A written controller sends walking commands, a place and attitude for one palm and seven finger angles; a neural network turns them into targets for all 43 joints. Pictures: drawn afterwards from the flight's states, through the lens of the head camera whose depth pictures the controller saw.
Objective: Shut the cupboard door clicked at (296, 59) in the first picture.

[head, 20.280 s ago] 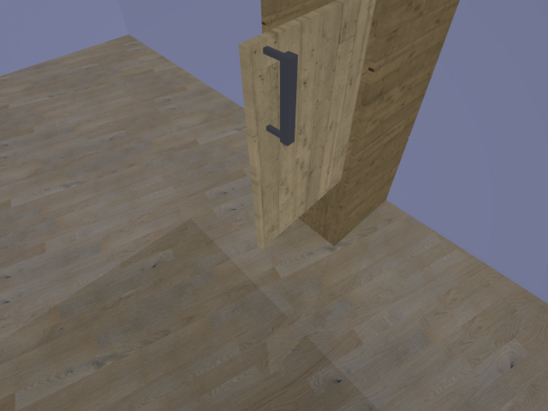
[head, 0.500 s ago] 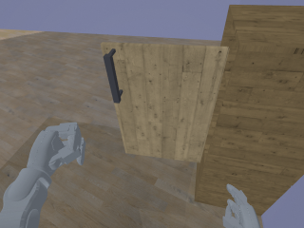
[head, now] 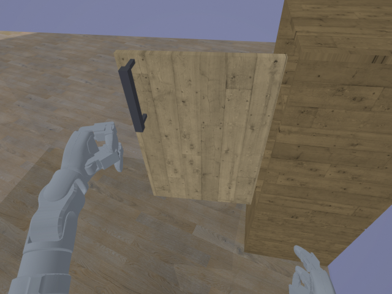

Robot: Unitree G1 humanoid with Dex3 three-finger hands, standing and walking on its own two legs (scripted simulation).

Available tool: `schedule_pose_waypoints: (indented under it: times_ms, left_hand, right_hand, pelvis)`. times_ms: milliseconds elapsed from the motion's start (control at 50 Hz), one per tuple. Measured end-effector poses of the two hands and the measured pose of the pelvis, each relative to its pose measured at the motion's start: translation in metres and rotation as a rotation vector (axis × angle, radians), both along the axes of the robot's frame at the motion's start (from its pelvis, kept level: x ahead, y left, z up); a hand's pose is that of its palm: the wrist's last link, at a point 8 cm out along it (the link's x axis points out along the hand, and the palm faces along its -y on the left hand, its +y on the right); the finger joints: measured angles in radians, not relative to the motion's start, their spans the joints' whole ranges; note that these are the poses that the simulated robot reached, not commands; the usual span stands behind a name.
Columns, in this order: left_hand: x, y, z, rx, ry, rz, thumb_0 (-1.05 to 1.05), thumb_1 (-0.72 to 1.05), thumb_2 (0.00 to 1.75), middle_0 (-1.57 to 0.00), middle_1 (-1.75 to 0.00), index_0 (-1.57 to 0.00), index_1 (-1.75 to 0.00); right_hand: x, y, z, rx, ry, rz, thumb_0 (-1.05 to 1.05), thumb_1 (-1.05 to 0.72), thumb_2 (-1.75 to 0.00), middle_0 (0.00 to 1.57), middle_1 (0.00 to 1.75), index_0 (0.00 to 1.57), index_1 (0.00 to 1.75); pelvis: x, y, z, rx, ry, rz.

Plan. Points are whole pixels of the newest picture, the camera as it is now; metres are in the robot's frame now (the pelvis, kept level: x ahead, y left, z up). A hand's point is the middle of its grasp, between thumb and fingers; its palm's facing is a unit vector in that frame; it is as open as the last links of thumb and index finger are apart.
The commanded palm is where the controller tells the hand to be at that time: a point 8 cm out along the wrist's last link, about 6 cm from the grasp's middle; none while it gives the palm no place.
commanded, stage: bring the fist close to the handle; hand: left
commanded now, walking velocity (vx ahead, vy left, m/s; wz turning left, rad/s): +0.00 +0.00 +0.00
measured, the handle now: (135, 97) +0.52 +0.20 +0.15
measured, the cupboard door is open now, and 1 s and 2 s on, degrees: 93 93 83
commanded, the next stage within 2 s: push the door shut along its arc in 0.88 s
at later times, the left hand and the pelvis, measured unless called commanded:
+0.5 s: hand (141, 120) +0.41 +0.15 +0.17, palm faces -0.02 -1.00 -0.02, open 3.1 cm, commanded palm +0.39 +0.21 +0.16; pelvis +0.01 +0.00 +0.00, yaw -1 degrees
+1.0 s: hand (140, 120) +0.42 +0.16 +0.16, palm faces -0.01 -1.00 -0.02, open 3.1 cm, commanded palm +0.39 +0.21 +0.16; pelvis +0.01 +0.00 +0.00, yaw -1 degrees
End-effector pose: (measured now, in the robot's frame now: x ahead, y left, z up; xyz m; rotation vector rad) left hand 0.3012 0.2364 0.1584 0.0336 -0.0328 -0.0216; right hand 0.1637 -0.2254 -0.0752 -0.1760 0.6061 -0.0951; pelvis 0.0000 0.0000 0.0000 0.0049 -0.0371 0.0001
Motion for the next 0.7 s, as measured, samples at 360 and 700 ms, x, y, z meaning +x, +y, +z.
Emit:
schedule_pose_waypoints:
  times_ms: [360, 700]
  left_hand:
    - [0.065, -0.019, 0.004, -0.014, 0.032, -0.003, 0.02, 0.9, 0.9, -1.3, -1.5, -1.3, -1.5]
    - [0.104, -0.029, 0.002, -0.016, 0.031, 0.007, 0.02, 0.9, 0.9, -1.29, -1.5, -1.3, -1.5]
  right_hand:
    - [-0.006, -0.014, -0.011, -0.011, 0.105, -0.054, 0.01, -0.9, -0.9, 0.2, 0.3, 0.2, 0.3]
    - [-0.047, -0.033, -0.027, -0.009, 0.247, -0.139, 0.01, -0.9, -0.9, 0.2, 0.3, 0.2, 0.3]
  pelvis:
    - [0.009, -0.003, 0.0, 0.002, 0.035, -0.004]
    - [0.016, -0.005, 0.0, 0.006, 0.071, -0.028]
